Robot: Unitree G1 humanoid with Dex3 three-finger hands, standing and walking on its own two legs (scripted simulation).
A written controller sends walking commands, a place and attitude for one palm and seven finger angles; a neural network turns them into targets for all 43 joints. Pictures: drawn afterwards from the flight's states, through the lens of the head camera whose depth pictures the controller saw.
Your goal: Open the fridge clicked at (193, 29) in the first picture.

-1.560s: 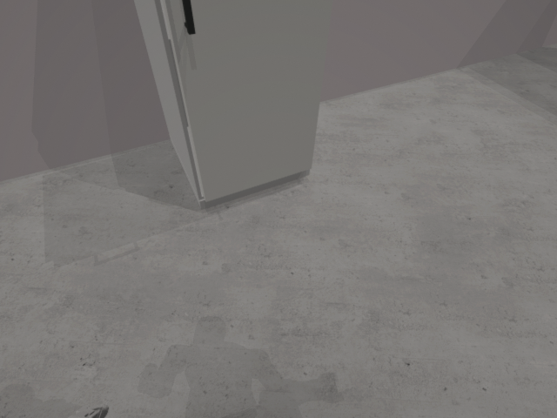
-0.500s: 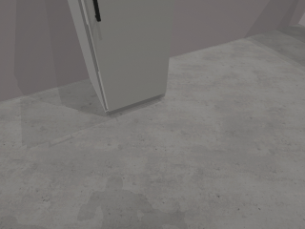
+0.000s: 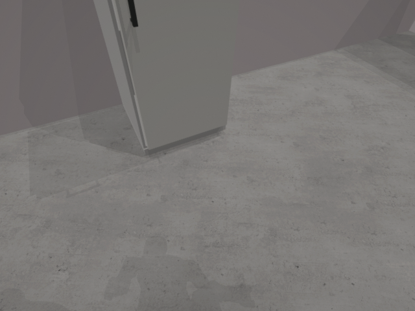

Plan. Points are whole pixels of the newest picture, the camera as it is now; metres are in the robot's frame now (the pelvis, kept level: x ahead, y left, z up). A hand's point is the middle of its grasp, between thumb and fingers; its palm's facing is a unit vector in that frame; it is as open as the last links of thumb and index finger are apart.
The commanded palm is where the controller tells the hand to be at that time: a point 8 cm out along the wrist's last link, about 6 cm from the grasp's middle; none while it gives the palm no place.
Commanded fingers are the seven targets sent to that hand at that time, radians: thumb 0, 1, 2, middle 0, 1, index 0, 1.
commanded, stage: walk to a spot facing it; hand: left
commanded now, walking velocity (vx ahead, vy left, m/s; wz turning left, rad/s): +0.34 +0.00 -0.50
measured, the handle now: out of the picture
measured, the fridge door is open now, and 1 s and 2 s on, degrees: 0 0 0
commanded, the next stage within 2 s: turn to face it in 1.24 s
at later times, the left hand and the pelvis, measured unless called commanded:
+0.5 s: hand out of the picture +0.09 +0.14 -0.18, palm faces -0.11 -0.98 -0.18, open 7.3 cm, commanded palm none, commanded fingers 0.00 0.90 0.90 -0.20 -0.30 -0.20 -0.30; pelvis +0.11 -0.03 -0.01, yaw -11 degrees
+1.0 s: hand (162, 200) +0.45 +0.16 -0.18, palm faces -0.33 -0.93 -0.19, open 7.4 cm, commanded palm none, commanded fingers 0.00 0.90 0.90 -0.20 -0.30 -0.20 -0.30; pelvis +0.33 -0.01 +0.00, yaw -24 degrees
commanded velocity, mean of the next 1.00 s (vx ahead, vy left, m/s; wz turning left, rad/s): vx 0.35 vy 0.00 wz -0.38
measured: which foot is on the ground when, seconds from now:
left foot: down 0.00-0.34, up 0.36-0.74, down 0.76-1.00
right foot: down 0.00-0.76, up 0.78-1.00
